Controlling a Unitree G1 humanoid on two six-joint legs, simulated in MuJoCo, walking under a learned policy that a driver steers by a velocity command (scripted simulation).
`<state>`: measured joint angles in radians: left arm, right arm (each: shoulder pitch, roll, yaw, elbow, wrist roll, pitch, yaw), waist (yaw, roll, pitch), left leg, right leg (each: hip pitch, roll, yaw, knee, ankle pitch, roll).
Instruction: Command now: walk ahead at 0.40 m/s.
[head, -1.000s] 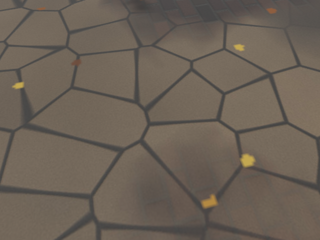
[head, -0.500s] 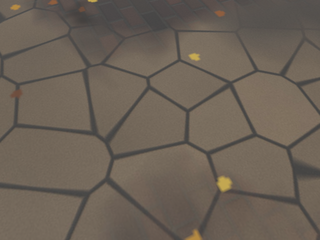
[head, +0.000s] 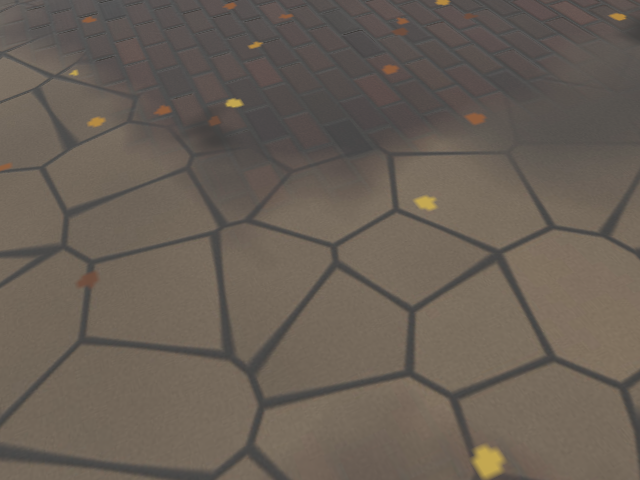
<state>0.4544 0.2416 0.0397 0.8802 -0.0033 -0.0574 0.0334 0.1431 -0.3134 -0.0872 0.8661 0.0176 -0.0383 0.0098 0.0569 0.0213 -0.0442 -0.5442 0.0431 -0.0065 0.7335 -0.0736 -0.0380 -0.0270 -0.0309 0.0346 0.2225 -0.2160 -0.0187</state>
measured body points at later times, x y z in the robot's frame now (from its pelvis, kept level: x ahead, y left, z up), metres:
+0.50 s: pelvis +0.13 +0.06 -0.02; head +0.14 +0.06 +0.43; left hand +0.22 +0.33 -0.14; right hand +0.23 -0.19 -0.15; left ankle +0.13 +0.15 -0.75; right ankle +0.17 -0.08 -0.75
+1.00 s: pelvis +0.20 +0.11 -0.04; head +0.21 +0.14 +0.41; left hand +0.23 +0.41 -0.17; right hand +0.36 -0.16 -0.14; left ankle +0.18 +0.19 -0.76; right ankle +0.17 -0.07 -0.71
